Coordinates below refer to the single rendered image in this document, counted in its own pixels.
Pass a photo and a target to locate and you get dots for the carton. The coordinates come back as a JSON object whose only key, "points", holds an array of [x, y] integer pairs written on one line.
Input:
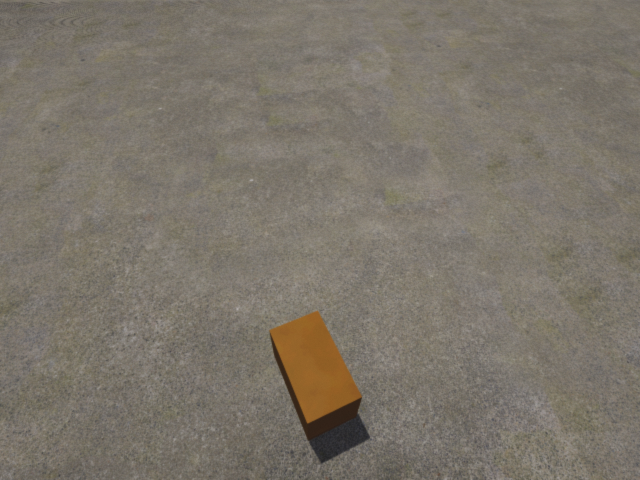
{"points": [[320, 385]]}

